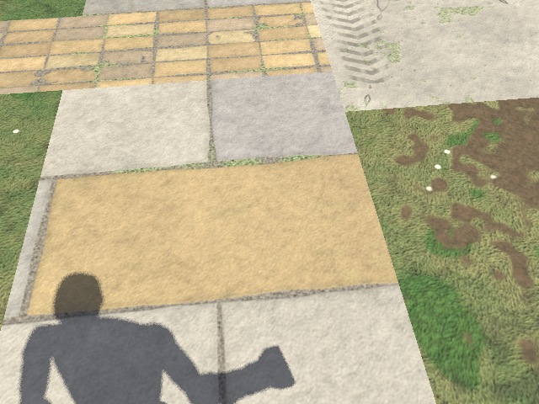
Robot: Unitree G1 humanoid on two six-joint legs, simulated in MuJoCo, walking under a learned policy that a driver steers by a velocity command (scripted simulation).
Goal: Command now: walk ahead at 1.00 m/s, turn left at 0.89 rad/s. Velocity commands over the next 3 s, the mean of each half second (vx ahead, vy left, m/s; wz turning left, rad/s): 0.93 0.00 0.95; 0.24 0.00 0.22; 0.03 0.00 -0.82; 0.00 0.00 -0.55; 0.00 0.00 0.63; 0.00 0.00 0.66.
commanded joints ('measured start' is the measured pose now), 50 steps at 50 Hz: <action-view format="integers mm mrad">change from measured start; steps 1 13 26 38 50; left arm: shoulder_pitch -158 -488 -235 -263 -163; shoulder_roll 117 73 122 254 125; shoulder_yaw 5 -38 36 78 56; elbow -275 -381 -262 -172 -170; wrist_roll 2 -15 -46 -95 -62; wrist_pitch -57 -7 -38 -34 113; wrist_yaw -11 -45 5 -4 14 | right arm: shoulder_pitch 348 286 148 111 -113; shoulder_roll -330 -188 -117 -119 -90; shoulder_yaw -113 -89 -62 -64 -50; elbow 34 32 -117 -142 -109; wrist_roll -7 19 87 -2 -20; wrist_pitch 34 -54 13 -3 6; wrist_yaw -37 -35 -51 -8 -90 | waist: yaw -126 -63 -2 -106 47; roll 134 -9 -237 -43 70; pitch -293 20 -81 -141 -158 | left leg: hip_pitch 941 207 -171 411 240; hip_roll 330 64 176 39 377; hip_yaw -927 -499 -244 -126 -151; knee -359 -517 615 -254 -432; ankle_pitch -189 318 -148 344 312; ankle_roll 310 37 -207 -94 43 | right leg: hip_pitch -983 -516 -107 -225 -539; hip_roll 62 -41 -266 -192 -98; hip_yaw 310 228 396 102 234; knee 803 -277 -578 -356 136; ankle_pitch -75 507 716 950 3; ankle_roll -6 35 -135 -116 92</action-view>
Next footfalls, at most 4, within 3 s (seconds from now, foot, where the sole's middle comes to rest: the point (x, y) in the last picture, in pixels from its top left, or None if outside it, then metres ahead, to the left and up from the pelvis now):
0.38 right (328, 354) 0.60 -0.11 -0.73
0.78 left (196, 319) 0.70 0.23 -0.73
1.20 right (290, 286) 0.79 -0.02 -0.73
1.68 left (213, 276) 0.83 0.19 -0.73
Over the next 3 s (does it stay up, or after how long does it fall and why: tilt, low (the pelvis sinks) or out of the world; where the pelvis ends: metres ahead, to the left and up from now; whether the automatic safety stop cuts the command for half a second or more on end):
stays up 0.81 0.09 0.04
